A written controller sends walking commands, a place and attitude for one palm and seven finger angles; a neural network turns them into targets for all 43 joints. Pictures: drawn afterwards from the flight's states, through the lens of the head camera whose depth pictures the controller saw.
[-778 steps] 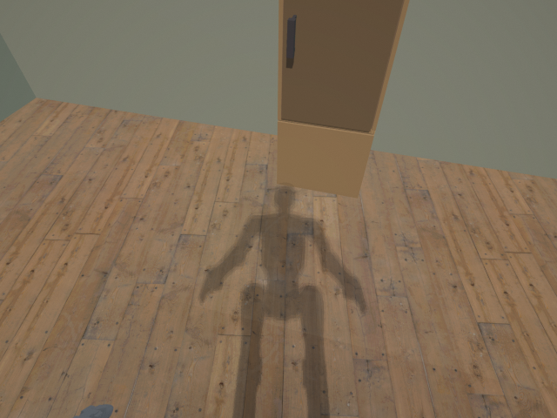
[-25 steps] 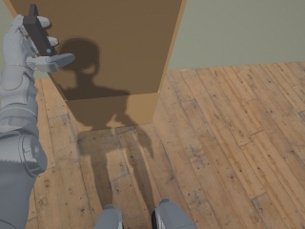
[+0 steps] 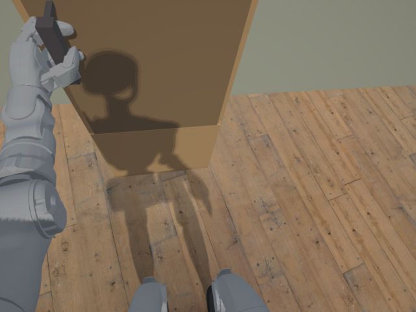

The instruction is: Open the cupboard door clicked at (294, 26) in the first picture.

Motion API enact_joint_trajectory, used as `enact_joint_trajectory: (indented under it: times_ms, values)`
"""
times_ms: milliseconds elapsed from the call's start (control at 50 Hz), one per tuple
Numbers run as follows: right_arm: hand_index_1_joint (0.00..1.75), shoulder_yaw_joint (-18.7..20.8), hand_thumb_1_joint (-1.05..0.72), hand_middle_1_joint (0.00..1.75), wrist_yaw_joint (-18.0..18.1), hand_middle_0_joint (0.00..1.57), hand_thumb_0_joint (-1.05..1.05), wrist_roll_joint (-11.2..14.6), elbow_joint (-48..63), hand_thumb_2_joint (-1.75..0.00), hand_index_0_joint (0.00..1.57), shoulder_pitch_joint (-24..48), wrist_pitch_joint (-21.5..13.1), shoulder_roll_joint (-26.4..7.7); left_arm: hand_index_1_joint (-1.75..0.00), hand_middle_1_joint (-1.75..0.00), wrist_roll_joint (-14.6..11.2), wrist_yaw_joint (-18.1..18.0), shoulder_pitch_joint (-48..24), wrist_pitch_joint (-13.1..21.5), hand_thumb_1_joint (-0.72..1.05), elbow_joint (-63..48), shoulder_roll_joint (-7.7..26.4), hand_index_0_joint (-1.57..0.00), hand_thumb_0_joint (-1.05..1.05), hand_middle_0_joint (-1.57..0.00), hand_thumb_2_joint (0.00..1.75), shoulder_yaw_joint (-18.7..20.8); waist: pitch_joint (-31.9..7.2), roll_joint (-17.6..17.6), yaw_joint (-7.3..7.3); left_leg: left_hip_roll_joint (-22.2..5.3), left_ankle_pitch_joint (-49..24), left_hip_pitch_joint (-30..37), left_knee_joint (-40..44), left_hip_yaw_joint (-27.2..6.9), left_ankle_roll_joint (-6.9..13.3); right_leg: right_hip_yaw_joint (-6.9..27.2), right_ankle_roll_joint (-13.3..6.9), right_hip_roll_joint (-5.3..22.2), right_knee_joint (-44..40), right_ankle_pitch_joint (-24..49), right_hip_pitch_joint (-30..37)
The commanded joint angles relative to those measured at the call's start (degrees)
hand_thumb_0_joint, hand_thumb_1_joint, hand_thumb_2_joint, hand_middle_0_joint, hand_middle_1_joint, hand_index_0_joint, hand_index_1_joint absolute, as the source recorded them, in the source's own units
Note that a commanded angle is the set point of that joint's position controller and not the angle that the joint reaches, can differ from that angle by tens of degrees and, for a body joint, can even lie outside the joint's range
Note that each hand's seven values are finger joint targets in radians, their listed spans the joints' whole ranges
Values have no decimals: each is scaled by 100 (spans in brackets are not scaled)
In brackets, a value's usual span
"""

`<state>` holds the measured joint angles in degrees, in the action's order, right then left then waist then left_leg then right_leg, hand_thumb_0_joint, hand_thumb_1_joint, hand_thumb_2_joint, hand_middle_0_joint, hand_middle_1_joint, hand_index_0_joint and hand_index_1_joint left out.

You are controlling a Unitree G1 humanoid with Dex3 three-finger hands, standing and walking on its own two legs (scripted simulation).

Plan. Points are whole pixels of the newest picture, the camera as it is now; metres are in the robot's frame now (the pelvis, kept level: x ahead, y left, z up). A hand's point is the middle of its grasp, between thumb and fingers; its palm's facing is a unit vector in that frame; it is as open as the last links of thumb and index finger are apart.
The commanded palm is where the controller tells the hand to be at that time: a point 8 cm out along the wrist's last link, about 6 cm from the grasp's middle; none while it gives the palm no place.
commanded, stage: pull the door open along its arc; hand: left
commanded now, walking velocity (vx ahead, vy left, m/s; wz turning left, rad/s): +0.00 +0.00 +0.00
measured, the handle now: (62, 45) +0.60 +0.21 +0.09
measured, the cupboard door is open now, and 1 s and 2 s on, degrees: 0 42 44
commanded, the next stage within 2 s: open thumb and fingers to let go in 0.98 s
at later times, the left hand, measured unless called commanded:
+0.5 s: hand (84, 104) +0.46 +0.16 +0.09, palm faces +0.08 -1.00 +0.04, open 6.4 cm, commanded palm +0.40 +0.21 +0.08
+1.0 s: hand (163, 171) +0.33 +0.04 +0.10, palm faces +0.39 -0.92 -0.01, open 6.5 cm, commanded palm +0.27 +0.07 +0.08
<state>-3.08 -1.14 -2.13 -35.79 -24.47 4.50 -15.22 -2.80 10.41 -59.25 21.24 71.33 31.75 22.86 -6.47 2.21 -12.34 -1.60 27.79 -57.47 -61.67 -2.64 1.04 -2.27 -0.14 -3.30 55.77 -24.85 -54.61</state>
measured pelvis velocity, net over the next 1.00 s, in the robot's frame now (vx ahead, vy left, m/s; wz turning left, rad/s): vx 0.01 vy -0.03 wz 0.06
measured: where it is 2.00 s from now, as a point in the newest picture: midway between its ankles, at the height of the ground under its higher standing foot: outside the picture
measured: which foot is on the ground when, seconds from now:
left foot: down 0.00-1.00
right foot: down 0.00-1.00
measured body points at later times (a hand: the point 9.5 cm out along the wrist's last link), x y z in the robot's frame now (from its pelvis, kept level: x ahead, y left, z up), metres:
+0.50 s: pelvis +0.02 +0.00 +0.02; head +0.11 +0.01 +0.46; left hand +0.45 +0.21 +0.09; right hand +0.06 -0.25 -0.09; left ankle +0.00 +0.10 -0.66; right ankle +0.01 -0.12 -0.66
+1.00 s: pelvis +0.01 -0.03 +0.02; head +0.04 -0.04 +0.47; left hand +0.31 +0.09 +0.10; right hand +0.19 -0.24 -0.08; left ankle +0.00 +0.10 -0.66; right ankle +0.01 -0.13 -0.66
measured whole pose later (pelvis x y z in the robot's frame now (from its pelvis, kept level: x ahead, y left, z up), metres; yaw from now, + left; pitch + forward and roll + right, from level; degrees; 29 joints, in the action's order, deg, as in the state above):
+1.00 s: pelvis +0.01 -0.03 +0.02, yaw +4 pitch +11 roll +0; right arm -0.3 -2.7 -4.2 -33.0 -11.4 1.7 -9.7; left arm 5.6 -35.3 -5.0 12.0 15.8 -7.0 -11.5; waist -8.4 2.0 -1.0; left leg -0.1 26.0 -37.5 -53.0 -3.4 -1.4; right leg -3.0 -2.6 -1.7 52.2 -26.4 -36.4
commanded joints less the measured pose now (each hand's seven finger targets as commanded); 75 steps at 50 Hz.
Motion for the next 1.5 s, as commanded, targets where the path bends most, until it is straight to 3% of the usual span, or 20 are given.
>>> enact_joint_trajectory:
  times_ms: [0,180,260,380,400,480,520,600,620,700,780,900,980,1020,1060,1120,1200,1300,1380,1480]
  values:
    - [30,393,-90,30,105,20,0,11,238,-90,20,-1126,-45,-1093,-135,-135,-3,55,-2483,350,90,-1173,1462,-40,0,-40,90,112,-2738,841,-34,14,-2537,2401,613,-109,34,11,-99,-60,-541,1925,969]
    - [30,463,-90,30,53,20,0,111,563,-90,20,-933,14,-1025,-135,-135,-347,225,-877,329,90,-1865,1042,-40,0,-40,90,141,-2869,570,417,47,-2868,2486,824,75,33,-1,-108,-96,-592,2455,1677]
    - [30,525,-90,30,5,20,0,192,755,-90,20,-738,31,-953,-135,-135,-540,188,143,276,90,-2513,581,-40,0,-40,90,-28,-2759,406,615,53,-3065,2561,978,141,14,-22,-108,-90,-651,2669,1954]
    - [30,591,-90,30,-29,20,0,287,959,-90,20,-421,-11,-861,-135,-135,-693,12,1422,142,90,-3467,-97,-40,0,-40,90,-383,-2346,209,783,57,-3137,2627,1175,230,0,-31,-93,-43,-754,2780,2161]
    - [30,590,-90,30,-31,20,0,260,983,-90,20,-291,-62,-742,-135,-135,-966,-482,1508,100,90,-3756,-308,-40,0,-40,90,22,-2265,114,1027,70,-3125,2491,1234,258,-38,-80,-73,-40,-791,2743,2273]
    - [30,597,-90,30,-173,20,0,139,993,-90,20,7,-295,-571,-135,-135,-757,-1970,2574,5,90,-4785,-1450,-40,0,-40,90,-410,-2302,7,1128,59,-3467,2575,1255,280,-163,-162,-61,8,-700,2860,2403]
    - [30,613,-90,30,-223,20,0,58,1007,-90,20,122,-341,-529,-135,-135,-468,-2608,2805,-8,90,-5230,-1779,-40,0,-40,90,-666,-2286,-102,1140,73,-3408,2547,1234,288,-158,-156,-85,26,-668,2908,2519]
    - [30,623,-90,30,-267,20,0,-82,971,-90,20,486,-365,-381,-135,-135,231,-3792,2954,-172,90,-5706,-2788,-40,0,-40,90,-1526,-2092,-132,1068,77,-3015,2619,1282,264,-171,-161,-114,102,-685,2619,2449]
    - [30,638,-90,30,-254,20,0,-124,970,-90,20,545,-384,-384,-135,-135,406,-4038,2887,-215,90,-5787,-2907,-40,0,-40,90,-1690,-2035,-356,995,70,-2936,2587,1271,214,-159,-172,-115,104,-708,2541,2420]
    - [30,666,-90,30,-232,20,0,-205,947,-90,20,830,-382,-266,-135,-135,985,-4408,3108,-318,90,-6241,-3617,-40,0,-40,90,-2674,-2013,-207,946,72,-2713,2802,1303,242,-152,-135,-162,180,-775,2446,2437]
    - [30,610,-90,30,-140,20,0,-203,1027,-90,20,1196,-408,-164,-135,-135,1068,-4502,3348,-451,90,-6442,-4162,-40,0,-40,90,-3288,-1657,-394,900,114,-2151,2742,1389,252,-100,-118,-176,224,-967,2106,2470]
    - [30,522,-90,30,-77,20,0,-197,1096,-90,20,1593,-548,-25,-135,-135,1037,-4548,4056,-566,90,-6683,-4583,-40,0,-40,90,-3759,-1484,-610,993,190,-1724,2677,1399,249,-62,-37,-177,302,-1187,1776,2619]
    - [30,469,-90,30,-69,20,0,-163,1192,-90,20,1779,-589,32,-135,-135,920,-4519,4810,-674,90,-6997,-4559,-40,0,-40,90,-3755,-1472,-578,1145,247,-1658,2685,1429,276,-73,44,-169,352,-1298,1837,2849]
    - [30,430,-90,30,-19,20,0,-165,1149,-90,20,1818,-595,24,-135,-135,899,-4569,4530,-733,90,-6919,-4353,-40,0,-40,90,-3588,-1280,-719,1092,282,-1461,2546,1398,234,-65,170,-110,415,-1436,1671,2785]
    - [30,393,-90,30,60,20,0,-196,1008,-90,20,1895,-587,21,-135,-135,870,-4707,3655,-722,90,-6757,-4097,-40,0,-40,90,-3300,-1066,-811,968,311,-1142,2414,1357,214,-49,312,-48,490,-1590,1155,2542]
    - [30,397,-90,30,114,20,0,-227,971,-90,20,1958,-595,59,-133,-133,871,-4743,3766,-698,69,-6555,-4007,-38,0,-38,81,-3115,-1170,-820,1099,351,-1073,2316,1362,209,-54,490,-23,560,-1701,1055,2689]
    - [30,436,-90,30,118,20,0,-253,904,-90,20,1863,-590,59,-130,-130,871,-4616,3797,-598,41,-6364,-4096,-36,0,-36,69,-3153,-1398,-923,1081,344,-1217,2274,1334,218,-60,523,33,611,-1569,1658,2854]
    - [30,522,-90,30,63,20,0,-240,951,-90,20,1712,-622,28,-126,-126,930,-4474,4032,-412,6,-6583,-4174,-34,0,-34,54,-3288,-1680,-787,1105,308,-1491,2346,1292,238,-70,393,-5,570,-1313,2189,2939]
    - [30,535,-90,30,68,20,0,-224,933,-90,20,1691,-662,-7,-123,-123,949,-4479,3739,-378,-22,-6606,-4212,-32,0,-32,42,-3416,-1514,-849,988,293,-1323,2340,1252,226,-45,345,-26,534,-1345,1717,2658]
    - [30,521,-90,30,92,20,0,-218,943,-90,20,1738,-704,14,-120,-120,933,-4587,3729,-391,-50,-6555,-4230,-30,0,-30,30,-3369,-1537,-765,1059,297,-1292,2349,1259,231,-41,305,-69,489,-1328,1422,2574]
